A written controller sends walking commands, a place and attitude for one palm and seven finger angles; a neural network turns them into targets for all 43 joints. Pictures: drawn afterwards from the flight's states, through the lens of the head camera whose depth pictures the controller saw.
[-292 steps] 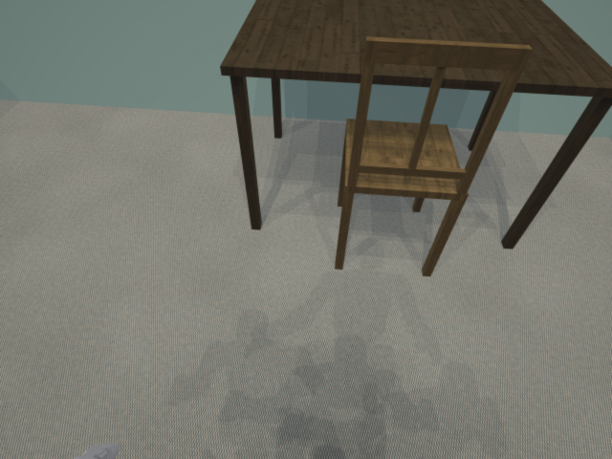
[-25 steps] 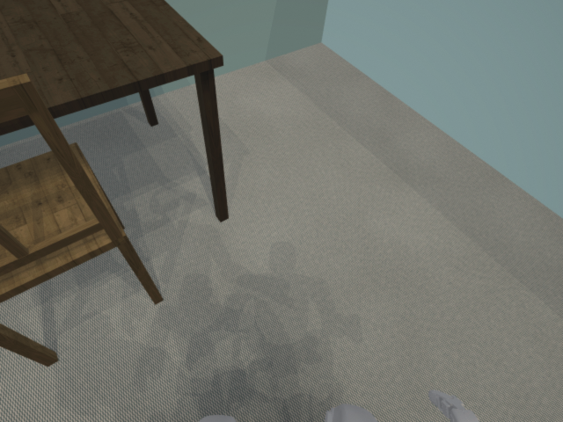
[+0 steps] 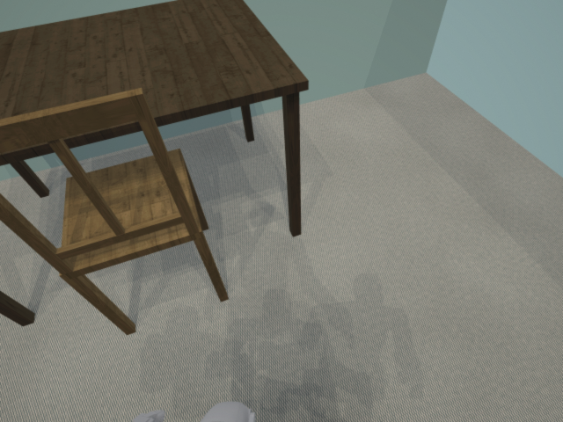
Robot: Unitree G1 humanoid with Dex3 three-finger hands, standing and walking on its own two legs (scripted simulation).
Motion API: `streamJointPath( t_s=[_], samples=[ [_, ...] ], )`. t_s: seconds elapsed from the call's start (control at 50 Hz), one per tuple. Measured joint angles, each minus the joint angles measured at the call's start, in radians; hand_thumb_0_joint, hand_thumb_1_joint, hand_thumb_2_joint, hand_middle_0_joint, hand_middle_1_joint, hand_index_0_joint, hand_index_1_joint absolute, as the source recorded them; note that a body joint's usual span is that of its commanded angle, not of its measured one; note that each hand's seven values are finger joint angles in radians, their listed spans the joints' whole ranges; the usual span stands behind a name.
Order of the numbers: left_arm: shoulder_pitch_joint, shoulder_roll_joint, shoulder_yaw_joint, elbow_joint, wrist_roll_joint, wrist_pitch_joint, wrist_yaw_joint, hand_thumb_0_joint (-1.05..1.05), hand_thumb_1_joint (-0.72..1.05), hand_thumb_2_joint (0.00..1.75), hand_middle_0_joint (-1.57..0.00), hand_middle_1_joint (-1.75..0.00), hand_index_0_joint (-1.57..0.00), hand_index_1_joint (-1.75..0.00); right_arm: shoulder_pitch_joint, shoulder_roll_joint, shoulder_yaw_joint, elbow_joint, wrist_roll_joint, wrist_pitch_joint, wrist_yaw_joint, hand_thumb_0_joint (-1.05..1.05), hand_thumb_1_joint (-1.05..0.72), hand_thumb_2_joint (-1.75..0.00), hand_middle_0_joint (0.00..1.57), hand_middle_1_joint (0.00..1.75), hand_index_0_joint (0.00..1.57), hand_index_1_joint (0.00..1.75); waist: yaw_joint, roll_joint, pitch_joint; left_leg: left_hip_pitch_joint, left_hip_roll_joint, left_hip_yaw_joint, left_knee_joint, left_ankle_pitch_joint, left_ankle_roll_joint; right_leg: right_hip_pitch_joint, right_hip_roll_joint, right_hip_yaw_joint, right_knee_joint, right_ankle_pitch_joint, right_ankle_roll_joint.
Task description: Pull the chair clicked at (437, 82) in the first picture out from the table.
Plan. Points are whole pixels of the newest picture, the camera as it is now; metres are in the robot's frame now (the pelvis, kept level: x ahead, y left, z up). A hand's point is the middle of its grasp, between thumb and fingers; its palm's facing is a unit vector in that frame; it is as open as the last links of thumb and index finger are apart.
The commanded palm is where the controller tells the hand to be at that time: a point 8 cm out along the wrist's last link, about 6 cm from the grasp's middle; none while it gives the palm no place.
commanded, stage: turn to face it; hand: left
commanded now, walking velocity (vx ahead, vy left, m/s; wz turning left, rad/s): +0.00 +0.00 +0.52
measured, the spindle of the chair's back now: (91, 192) +0.59 +0.46 -0.08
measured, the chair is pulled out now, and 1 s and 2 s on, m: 0.00 0.00 0.00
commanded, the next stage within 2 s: take the last steps up to it in 0.56 s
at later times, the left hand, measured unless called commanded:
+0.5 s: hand out of the picture +0.00 +0.29 -0.17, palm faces +0.26 -0.94 -0.24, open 7.4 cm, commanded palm none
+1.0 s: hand out of the picture -0.07 +0.20 -0.16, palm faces +0.39 -0.89 -0.21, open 7.3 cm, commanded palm none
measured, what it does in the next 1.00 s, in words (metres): steps on the spot, turning left: left foot, then right foot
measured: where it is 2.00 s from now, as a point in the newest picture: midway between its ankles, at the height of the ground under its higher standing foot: (249, 411)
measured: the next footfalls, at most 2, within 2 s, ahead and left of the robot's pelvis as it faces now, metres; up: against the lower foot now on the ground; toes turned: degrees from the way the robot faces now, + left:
left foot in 0.20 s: +0.03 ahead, +0.15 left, +0.00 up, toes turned +13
right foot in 0.72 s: +0.04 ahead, -0.06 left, +0.00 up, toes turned +13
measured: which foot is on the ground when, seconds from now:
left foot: up 0.00-0.18, down 0.20-0.72, up 0.74-1.00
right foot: down 0.00-0.20, up 0.22-0.70, down 0.72-1.00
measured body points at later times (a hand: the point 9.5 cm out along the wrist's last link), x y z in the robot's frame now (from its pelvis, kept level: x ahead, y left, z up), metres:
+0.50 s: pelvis -0.02 +0.07 +0.00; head +0.00 +0.09 +0.45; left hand -0.02 +0.34 -0.15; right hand +0.13 -0.15 -0.13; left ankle -0.01 +0.14 -0.74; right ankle +0.01 -0.09 -0.67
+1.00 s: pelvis +0.01 +0.04 +0.01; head +0.01 +0.02 +0.46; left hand -0.09 +0.25 -0.14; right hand +0.09 -0.19 -0.15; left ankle -0.03 +0.19 -0.67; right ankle +0.01 -0.07 -0.74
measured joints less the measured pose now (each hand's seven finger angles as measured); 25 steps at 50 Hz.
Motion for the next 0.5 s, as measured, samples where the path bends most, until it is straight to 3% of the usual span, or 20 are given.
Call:
streamJointPath(
  t_s=[0.14, 0.2, 0.22, 0.26, 0.34, 0.5],
  samples=[
    [0.041, 0.034, 0.014, 0.038, 0.008, 0.011, -0.004, 0.00, 0.90, 0.89, -0.21, -0.30, -0.21, -0.30, -0.049, 0.007, 0.018, -0.007, 0.008, -0.007, -0.001, 0.01, -0.91, -0.90, 0.20, 0.30, 0.19, 0.30, 0.037, -0.045, 0.022, 0.109, 0.017, 0.062, -0.293, -0.036, 0.015, -0.006, -0.055, -0.069, 0.038, -0.021, 0.034],
    [0.067, 0.064, 0.030, 0.054, 0.002, 0.022, -0.006, 0.01, 0.90, 0.89, -0.21, -0.30, -0.21, -0.30, -0.063, 0.008, 0.028, -0.032, 0.007, -0.031, -0.001, 0.01, -0.91, -0.90, 0.20, 0.30, 0.19, 0.30, 0.048, -0.059, 0.015, 0.197, 0.010, 0.089, -0.509, 0.095, 0.045, -0.039, -0.082, -0.093, 0.124, -0.061, 0.062],
    [0.068, 0.079, 0.037, 0.062, -0.002, 0.030, -0.007, 0.01, 0.90, 0.89, -0.21, -0.30, -0.21, -0.30, -0.073, 0.015, 0.029, -0.038, 0.005, -0.042, -0.003, 0.01, -0.91, -0.90, 0.20, 0.30, 0.19, 0.30, 0.051, -0.076, 0.018, 0.187, -0.002, 0.091, -0.502, 0.110, 0.069, -0.073, -0.091, -0.066, 0.200, -0.123, 0.075],
    [0.063, 0.101, 0.047, 0.082, -0.003, 0.054, -0.001, 0.01, 0.90, 0.89, -0.20, -0.30, -0.20, -0.30, -0.087, 0.028, 0.038, -0.048, 0.005, -0.058, -0.009, 0.01, -0.91, -0.90, 0.20, 0.30, 0.19, 0.30, 0.061, -0.094, 0.025, 0.178, -0.012, 0.092, -0.471, 0.081, 0.108, -0.150, -0.061, 0.024, 0.383, -0.240, 0.081],
    [0.043, 0.115, 0.054, 0.108, -0.005, 0.064, -0.003, 0.01, 0.91, 0.89, -0.20, -0.30, -0.20, -0.30, -0.085, 0.048, 0.053, -0.054, 0.004, -0.068, -0.030, 0.00, -0.91, -0.90, 0.20, 0.30, 0.20, 0.30, 0.057, -0.085, 0.017, 0.214, -0.023, 0.070, -0.547, 0.112, 0.125, -0.251, -0.009, 0.103, 0.586, -0.177, 0.085],
    [0.009, 0.085, 0.040, 0.088, -0.006, 0.052, -0.006, 0.01, 0.91, 0.89, -0.20, -0.30, -0.20, -0.30, -0.045, 0.078, 0.067, -0.027, 0.006, -0.064, -0.034, 0.00, -0.90, -0.90, 0.20, 0.30, 0.20, 0.30, 0.042, -0.054, -0.012, 0.264, -0.058, 0.028, -0.678, 0.197, 0.145, -0.247, 0.025, 0.142, 0.483, -0.100, 0.090]
  ],
)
